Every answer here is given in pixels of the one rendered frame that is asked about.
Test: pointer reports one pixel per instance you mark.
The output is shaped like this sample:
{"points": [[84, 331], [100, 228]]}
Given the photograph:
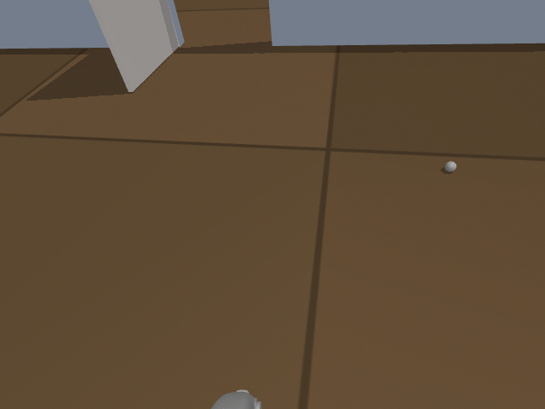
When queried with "ball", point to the ball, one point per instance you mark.
{"points": [[450, 166]]}

